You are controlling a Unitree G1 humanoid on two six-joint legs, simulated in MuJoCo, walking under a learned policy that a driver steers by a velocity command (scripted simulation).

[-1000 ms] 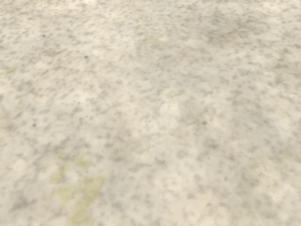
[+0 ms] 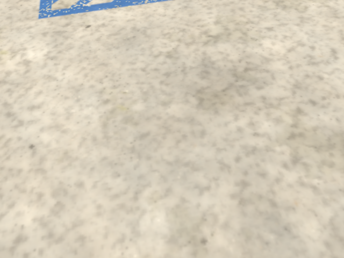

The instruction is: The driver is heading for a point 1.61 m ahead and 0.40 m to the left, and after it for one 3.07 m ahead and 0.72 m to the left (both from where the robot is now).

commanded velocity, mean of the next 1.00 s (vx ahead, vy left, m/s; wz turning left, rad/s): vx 0.08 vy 0.00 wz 0.40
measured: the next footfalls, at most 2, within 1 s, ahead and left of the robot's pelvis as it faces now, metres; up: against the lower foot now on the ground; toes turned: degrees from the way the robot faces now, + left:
left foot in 0.22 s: +0.15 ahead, +0.14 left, +0.00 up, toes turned +10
right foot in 0.62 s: +0.20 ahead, -0.10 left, +0.00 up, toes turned +25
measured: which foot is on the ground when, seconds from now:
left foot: up 0.00-0.20, down 0.22-0.62, up 0.64-0.96, down 0.98-1.00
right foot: down 0.00-0.24, up 0.26-0.60, down 0.62-0.98, up 1.00-1.00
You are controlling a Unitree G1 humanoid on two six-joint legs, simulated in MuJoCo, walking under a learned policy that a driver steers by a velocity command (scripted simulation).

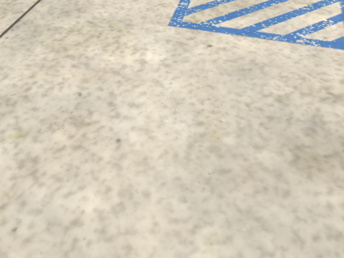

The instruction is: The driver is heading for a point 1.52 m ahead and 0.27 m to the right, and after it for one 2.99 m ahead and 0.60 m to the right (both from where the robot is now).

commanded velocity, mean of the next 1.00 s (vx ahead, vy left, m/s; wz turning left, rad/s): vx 0.45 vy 0.00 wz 0.02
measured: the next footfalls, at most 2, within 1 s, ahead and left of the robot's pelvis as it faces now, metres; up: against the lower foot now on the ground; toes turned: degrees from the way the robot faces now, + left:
right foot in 0.38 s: +0.30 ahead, -0.15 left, +0.00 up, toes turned -1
left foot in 0.92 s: +0.61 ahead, +0.08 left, +0.00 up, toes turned +2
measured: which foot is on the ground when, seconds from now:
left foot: down 0.00-0.38, up 0.40-0.90, down 0.92-1.00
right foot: up 0.00-0.36, down 0.38-0.92, up 0.94-1.00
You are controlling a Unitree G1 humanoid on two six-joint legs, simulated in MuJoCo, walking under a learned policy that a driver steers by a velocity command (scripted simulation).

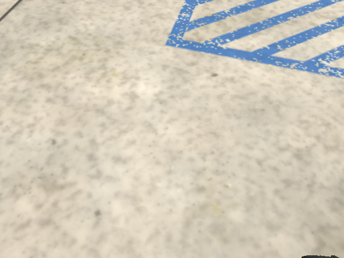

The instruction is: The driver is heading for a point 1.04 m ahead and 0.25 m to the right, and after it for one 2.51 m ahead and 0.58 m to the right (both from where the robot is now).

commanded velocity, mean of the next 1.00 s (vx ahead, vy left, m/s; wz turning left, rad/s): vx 0.50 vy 0.00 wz -0.07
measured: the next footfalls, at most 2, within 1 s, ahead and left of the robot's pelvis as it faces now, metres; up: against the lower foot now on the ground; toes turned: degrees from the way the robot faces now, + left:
right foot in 0.46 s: +0.44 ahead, -0.14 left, +0.00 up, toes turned -2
left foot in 0.98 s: +0.73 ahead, +0.09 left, +0.00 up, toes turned -5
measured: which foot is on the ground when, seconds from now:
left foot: down 0.00-0.46, up 0.48-0.96, down 0.98-1.00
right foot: up 0.00-0.44, down 0.46-1.00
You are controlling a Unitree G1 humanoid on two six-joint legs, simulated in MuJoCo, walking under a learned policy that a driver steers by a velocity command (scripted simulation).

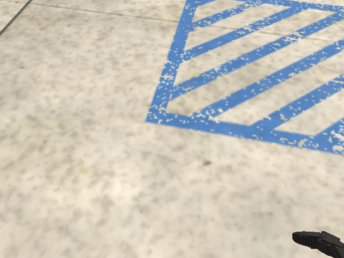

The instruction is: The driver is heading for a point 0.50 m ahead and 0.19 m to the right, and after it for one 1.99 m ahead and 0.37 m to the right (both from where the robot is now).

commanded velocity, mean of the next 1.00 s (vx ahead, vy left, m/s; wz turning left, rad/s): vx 0.50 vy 0.00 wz -0.44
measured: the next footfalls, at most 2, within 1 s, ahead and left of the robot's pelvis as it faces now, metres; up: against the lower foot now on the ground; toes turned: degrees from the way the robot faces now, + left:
right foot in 0.50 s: +0.38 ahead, -0.18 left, +0.00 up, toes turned -20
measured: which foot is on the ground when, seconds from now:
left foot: down 0.00-0.50, up 0.52-1.00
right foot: down 0.00-0.00, up 0.02-0.48, down 0.50-1.00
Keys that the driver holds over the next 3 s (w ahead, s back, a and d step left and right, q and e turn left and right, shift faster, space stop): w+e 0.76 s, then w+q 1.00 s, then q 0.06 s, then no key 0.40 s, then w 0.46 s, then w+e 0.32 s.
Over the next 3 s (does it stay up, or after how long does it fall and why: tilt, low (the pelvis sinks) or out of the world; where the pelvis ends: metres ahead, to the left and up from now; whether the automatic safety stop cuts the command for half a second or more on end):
stays up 1.36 -0.16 0.02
